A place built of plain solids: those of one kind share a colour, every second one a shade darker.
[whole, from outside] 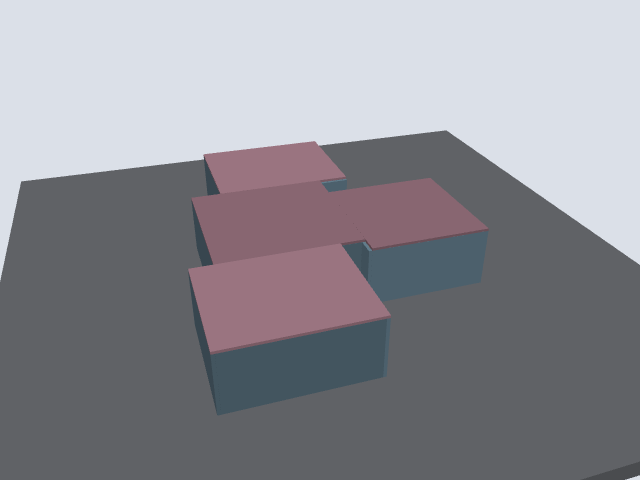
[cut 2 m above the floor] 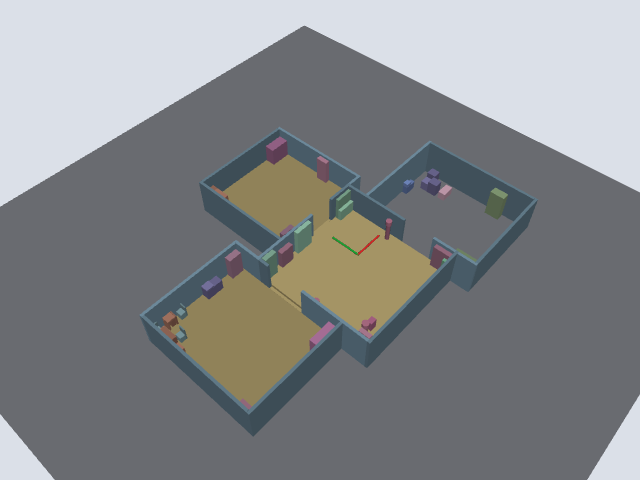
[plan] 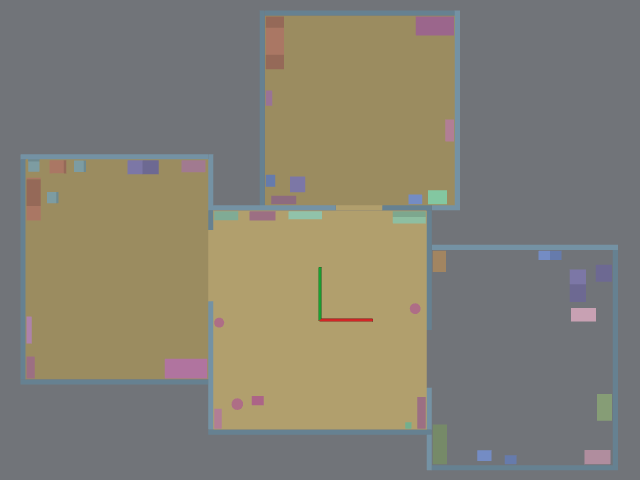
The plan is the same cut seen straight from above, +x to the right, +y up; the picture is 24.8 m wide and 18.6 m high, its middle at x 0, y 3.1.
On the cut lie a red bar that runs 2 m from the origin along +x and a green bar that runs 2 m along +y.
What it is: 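One storey of an old house, long lived in; a hub and three side rooms behind broad openings; a side room's floor lies below the hub's by a bare drop, by one riser or not at all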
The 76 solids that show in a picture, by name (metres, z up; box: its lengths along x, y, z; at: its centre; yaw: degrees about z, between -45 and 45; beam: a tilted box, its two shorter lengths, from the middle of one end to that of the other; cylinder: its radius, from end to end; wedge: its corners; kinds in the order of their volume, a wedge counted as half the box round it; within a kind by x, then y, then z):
{
 "floor_1": {"box": [7.07, 8.53, 0.61], "at": [-7.87, 1.96, 0.26]},
 "floor_2": {"box": [0.2, 2.76, 0.61], "at": [-4.23, 2.11, 0.26]},
 "floor_3": {"box": [8.27, 8.5, 0.82], "at": [0.0, 0.0, 0.36]},
 "floor_4": {"box": [1.8, 0.2, 0.82], "at": [1.51, 4.35, 0.36]},
 "floor_5": {"box": [7.36, 7.35, 0.82], "at": [1.54, 8.12, 0.36]},
 "wall_1": {"box": [0.2, 8.53, 3.79], "at": [-11.51, 1.96, 1.84]},
 "wall_2": {"box": [7.27, 0.2, 3.79], "at": [-7.97, -2.4, 1.84]},
 "wall_3": {"box": [7.27, 0.2, 3.79], "at": [-7.97, 6.33, 1.84]},
 "wall_4": {"box": [0.2, 4.98, 3.79], "at": [-4.23, -1.76, 1.84]},
 "wall_5": {"box": [0.2, 0.76, 3.79], "at": [-4.23, 3.87, 1.84]},
 "wall_6": {"box": [0.2, 1.98, 3.79], "at": [-4.23, 5.44, 1.84]},
 "wall_7": {"box": [0.2, 7.55, 3.79], "at": [-2.24, 8.22, 1.84]},
 "wall_8": {"box": [4.95, 0.2, 3.79], "at": [-1.86, 4.35, 1.84]},
 "wall_9": {"box": [8.67, 0.2, 3.79], "at": [0.0, -4.35, 1.84]},
 "wall_10": {"box": [7.36, 0.2, 3.79], "at": [1.54, 11.89, 1.84]},
 "wall_11": {"box": [1.92, 0.2, 3.79], "at": [3.37, 4.35, 1.84]},
 "wall_12": {"box": [0.2, 1.38, 3.79], "at": [4.23, -5.14, 1.84]},
 "wall_13": {"box": [0.2, 1.62, 3.79], "at": [4.23, -3.44, 1.84]},
 "wall_14": {"box": [0.2, 4.64, 3.79], "at": [4.23, 1.93, 1.84]},
 "wall_15": {"box": [1.09, 0.2, 3.79], "at": [4.88, 4.35, 1.84]},
 "wall_16": {"box": [0.2, 7.55, 3.79], "at": [5.32, 8.22, 1.84]},
 "wall_17": {"box": [7.21, 0.2, 3.79], "at": [7.94, -5.73, 1.84]},
 "wall_18": {"box": [7.21, 0.2, 3.79], "at": [7.94, 2.81, 1.84]},
 "wall_19": {"box": [0.2, 8.34, 3.79], "at": [11.45, -1.46, 1.84]},
 "roof_1": {"box": [7.27, 8.93, 0.16], "at": [-7.97, 1.96, 3.82]},
 "roof_2": {"box": [8.67, 8.9, 0.16], "at": [0.0, 0.0, 3.82]},
 "roof_3": {"box": [7.76, 7.55, 0.16], "at": [1.54, 8.22, 3.82]},
 "roof_4": {"box": [7.21, 8.74, 0.16], "at": [7.94, -1.46, 3.82]},
 "workbench_1": {"box": [1.65, 0.77, 1.42], "at": [-5.19, -1.88, 1.27]},
 "workbench_2": {"box": [1.48, 0.74, 1.37], "at": [4.45, 11.39, 1.45]},
 "wardrobe_1": {"box": [0.55, 1.54, 2.34], "at": [4.64, -4.82, 1.12]},
 "wardrobe_2": {"box": [0.59, 1.04, 2.13], "at": [11.02, -3.38, 1.01]},
 "bookcase_1": {"box": [0.32, 0.85, 1.72], "at": [-11.21, -1.84, 1.42]},
 "bookcase_2": {"box": [0.3, 0.77, 1.99], "at": [-3.95, -3.83, 1.76]},
 "bookcase_3": {"box": [1.01, 0.36, 1.42], "at": [-2.23, 4.04, 1.48]},
 "bookcase_4": {"box": [0.33, 1.24, 1.79], "at": [3.94, -3.6, 1.66]},
 "bookcase_5": {"box": [0.34, 0.85, 1.88], "at": [5.02, 7.34, 1.71]},
 "carton_stack_1": {"box": [0.59, 0.55, 0.11], "at": [-7.17, 5.92, 1.42]},
 "carton_stack_2": {"box": [1.22, 0.55, 0.8], "at": [-6.85, 5.92, 0.96]},
 "carton_stack_3": {"box": [0.59, 0.61, 0.81], "at": [-0.87, 5.25, 1.17]},
 "carton_stack_4": {"box": [0.63, 0.69, 1.04], "at": [9.99, 1.04, 0.47]},
 "carton_stack_5": {"box": [0.63, 0.57, 0.75], "at": [9.99, 1.67, 0.32]},
 "carton_stack_6": {"box": [0.63, 0.66, 0.75], "at": [11.0, 1.81, 0.33]},
 "coat_rack_1": {"box": [0.93, 0.36, 2.03], "at": [-3.63, 4.04, 1.78]},
 "coat_rack_2": {"box": [1.3, 0.31, 2.01], "at": [-0.57, 4.06, 1.77]},
 "metal_shelving_1": {"box": [0.93, 0.47, 1.77], "at": [-4.9, 5.96, 1.45]},
 "metal_shelving_2": {"box": [0.98, 0.34, 1.97], "at": [-1.4, 4.65, 1.75]},
 "desk_1": {"box": [0.56, 0.56, 0.52], "at": [-11.1, 4.14, 0.82]},
 "desk_2": {"box": [0.56, 1.04, 0.45], "at": [-11.1, 4.94, 1.48]},
 "desk_3": {"box": [0.56, 0.51, 0.13], "at": [-10.21, 5.94, 1.35]},
 "desk_4": {"box": [0.71, 0.56, 0.52], "at": [-1.75, 10.0, 1.03]},
 "desk_5": {"box": [0.71, 1.05, 0.45], "at": [-1.75, 10.8, 1.72]},
 "desk_6": {"box": [0.71, 0.44, 1.18], "at": [-1.75, 11.54, 1.36]},
 "crate_stack_1": {"box": [0.37, 0.47, 0.68], "at": [-1.92, 5.4, 1.11]},
 "crate_stack_2": {"box": [0.54, 0.38, 0.63], "at": [3.7, 4.67, 1.08]},
 "crate_stack_3": {"box": [0.56, 0.42, 0.73], "at": [6.37, -5.25, 0.32]},
 "crate_stack_4": {"box": [0.46, 0.36, 1.22], "at": [7.39, -5.42, 0.56]},
 "crate_stack_5": {"box": [0.45, 0.36, 0.3], "at": [8.69, 2.5, 0.79]},
 "crate_stack_6": {"box": [0.89, 0.36, 0.69], "at": [8.91, 2.5, 0.29]},
 "sideboard_1": {"box": [1.28, 0.25, 0.89], "at": [3.46, 3.87, 1.21]},
 "sideboard_2": {"box": [1.28, 0.23, 1.78], "at": [3.46, 4.1, 1.66]},
 "trunk_1": {"box": [0.97, 0.53, 0.64], "at": [10.21, 0.2, 0.27]},
 "trunk_2": {"box": [1.01, 0.56, 0.64], "at": [10.75, -5.31, 0.27]},
 "chest_drawers_1": {"box": [0.52, 0.82, 1.24], "at": [4.62, 2.27, 0.57]},
 "tall_odds_1": {"box": [0.24, 0.26, 1.73], "at": [3.42, -4.09, 1.63]},
 "tall_odds_2": {"box": [0.74, 0.55, 0.88], "at": [4.55, 4.75, 1.21]},
 "radiator_1": {"box": [0.21, 1.05, 0.77], "at": [-11.27, -0.39, 0.94]},
 "radiator_2": {"box": [0.26, 0.6, 0.63], "at": [-1.97, 8.6, 1.08]},
 "dining_chair_1": {"box": [0.45, 0.4, 0.51], "at": [-11.09, 5.94, 0.81]},
 "dining_chair_2": {"box": [0.37, 0.44, 0.47], "at": [-10.4, 4.74, 0.79]},
 "dining_chair_3": {"box": [0.38, 0.45, 0.47], "at": [-9.34, 5.96, 0.8]},
 "floor_lamp_round_1": {"cylinder": 0.19, "from": [-3.91, -0.1, 1.92], "to": [-3.91, -0.1, 2.25]},
 "floor_lamp_round_2": {"cylinder": 0.22, "from": [-3.2, -3.26, 1.97], "to": [-3.2, -3.26, 2.29]},
 "floor_lamp_round_3": {"cylinder": 0.15, "from": [3.69, 0.44, 0.77], "to": [3.69, 0.44, 2.16]},
 "floor_lamp_round_4": {"cylinder": 0.21, "from": [3.69, 0.44, 2.16], "to": [3.69, 0.44, 2.5]},
 "side_table_1": {"box": [0.46, 0.36, 0.77], "at": [-2.41, -3.13, 1.15]}
}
